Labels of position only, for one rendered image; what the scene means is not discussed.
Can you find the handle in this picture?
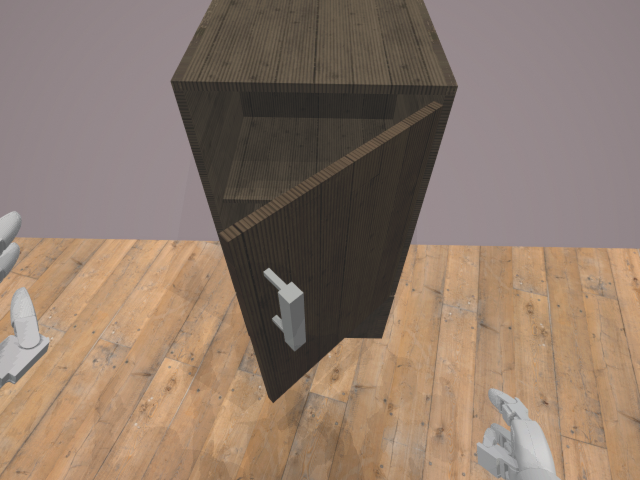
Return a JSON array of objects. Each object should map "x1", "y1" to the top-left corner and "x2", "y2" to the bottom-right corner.
[{"x1": 263, "y1": 268, "x2": 306, "y2": 352}]

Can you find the robot right hand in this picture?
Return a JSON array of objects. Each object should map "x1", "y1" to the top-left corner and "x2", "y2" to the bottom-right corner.
[{"x1": 477, "y1": 388, "x2": 556, "y2": 480}]

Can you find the robot left hand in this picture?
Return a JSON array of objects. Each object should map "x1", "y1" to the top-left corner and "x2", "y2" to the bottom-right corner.
[{"x1": 0, "y1": 211, "x2": 50, "y2": 389}]

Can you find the cupboard door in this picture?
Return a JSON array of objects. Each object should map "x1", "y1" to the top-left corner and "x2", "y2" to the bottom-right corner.
[{"x1": 218, "y1": 101, "x2": 443, "y2": 403}]

